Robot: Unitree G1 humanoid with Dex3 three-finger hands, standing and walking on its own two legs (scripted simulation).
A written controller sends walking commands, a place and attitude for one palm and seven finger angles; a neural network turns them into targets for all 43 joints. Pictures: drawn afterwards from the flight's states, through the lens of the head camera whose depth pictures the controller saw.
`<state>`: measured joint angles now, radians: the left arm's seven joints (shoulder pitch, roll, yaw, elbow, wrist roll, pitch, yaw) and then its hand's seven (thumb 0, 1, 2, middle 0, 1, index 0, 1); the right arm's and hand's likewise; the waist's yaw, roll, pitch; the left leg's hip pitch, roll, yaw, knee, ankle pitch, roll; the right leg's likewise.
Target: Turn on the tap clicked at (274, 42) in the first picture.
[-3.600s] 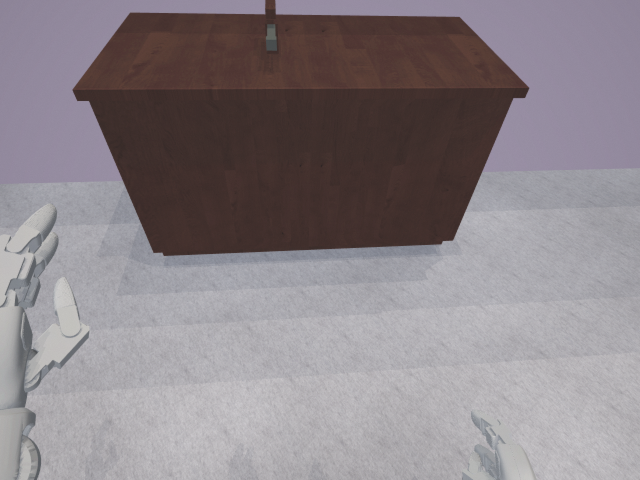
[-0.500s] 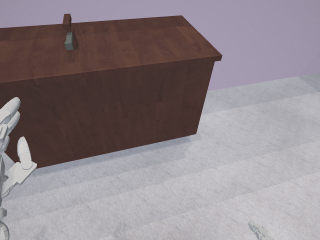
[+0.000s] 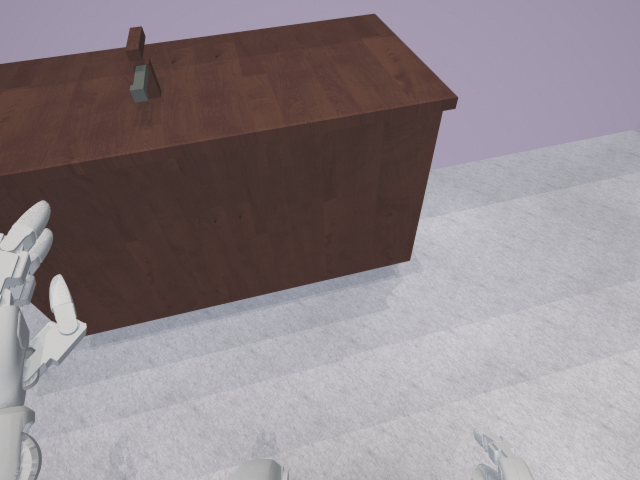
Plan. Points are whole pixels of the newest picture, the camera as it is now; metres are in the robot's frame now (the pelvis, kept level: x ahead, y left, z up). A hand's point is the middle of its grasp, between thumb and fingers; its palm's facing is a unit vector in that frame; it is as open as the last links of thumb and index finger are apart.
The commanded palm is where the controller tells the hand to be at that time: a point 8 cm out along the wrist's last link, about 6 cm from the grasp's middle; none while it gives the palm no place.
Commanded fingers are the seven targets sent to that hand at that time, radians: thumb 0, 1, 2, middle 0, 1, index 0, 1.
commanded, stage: take the last steps up to it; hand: left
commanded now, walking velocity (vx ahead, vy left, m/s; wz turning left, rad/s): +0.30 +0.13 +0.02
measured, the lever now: (139, 93) +0.83 +0.44 +0.07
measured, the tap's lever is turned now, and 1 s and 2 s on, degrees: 0 0 0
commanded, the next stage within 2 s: come to a stop and stand still in 1.68 s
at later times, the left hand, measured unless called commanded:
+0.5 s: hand (93, 229) +0.32 +0.26 +0.19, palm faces +0.36 -0.81 -0.47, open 7.5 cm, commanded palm +0.27 +0.31 +0.18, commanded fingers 0.00 0.90 0.90 -0.20 -0.30 -0.20 -0.30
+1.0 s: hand (110, 161) +0.45 +0.30 +0.18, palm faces +0.40 -0.83 -0.40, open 7.5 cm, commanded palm +0.39 +0.34 +0.18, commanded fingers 0.00 0.90 0.90 -0.20 -0.30 -0.20 -0.30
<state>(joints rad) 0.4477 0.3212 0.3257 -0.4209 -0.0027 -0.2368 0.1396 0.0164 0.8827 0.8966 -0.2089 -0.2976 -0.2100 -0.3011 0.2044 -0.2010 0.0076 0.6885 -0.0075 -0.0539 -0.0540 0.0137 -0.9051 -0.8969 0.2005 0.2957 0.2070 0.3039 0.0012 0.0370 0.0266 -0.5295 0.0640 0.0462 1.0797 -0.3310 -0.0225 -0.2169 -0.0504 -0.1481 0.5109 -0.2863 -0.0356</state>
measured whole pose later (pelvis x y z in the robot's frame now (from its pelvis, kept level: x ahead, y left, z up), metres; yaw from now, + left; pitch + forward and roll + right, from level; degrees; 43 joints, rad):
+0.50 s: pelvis +0.11 +0.04 +0.00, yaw -1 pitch +1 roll +0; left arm 0.51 0.39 0.37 -0.55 -0.01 -0.26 0.14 0.02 0.89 0.90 -0.21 -0.30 -0.21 -0.30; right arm 0.21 -0.12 0.02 0.62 0.00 -0.12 -0.05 0.01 -0.91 -0.90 0.20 0.30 0.21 0.30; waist 0.00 0.02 0.04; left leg -0.28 0.08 0.16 0.53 -0.25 0.01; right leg -0.42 -0.08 -0.15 0.78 -0.40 0.04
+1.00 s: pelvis +0.22 +0.07 -0.01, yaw -2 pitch -1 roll +1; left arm 0.42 0.40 0.39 -0.52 -0.01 -0.27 0.17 0.02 0.88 0.90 -0.21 -0.30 -0.21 -0.30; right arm 0.19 -0.22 -0.06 0.60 0.00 -0.08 -0.08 0.01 -0.91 -0.90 0.19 0.29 0.20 0.30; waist -0.01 -0.06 0.07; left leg -0.35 0.06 0.17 0.60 -0.22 0.03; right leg -0.31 -0.08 -0.07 0.94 -0.53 0.01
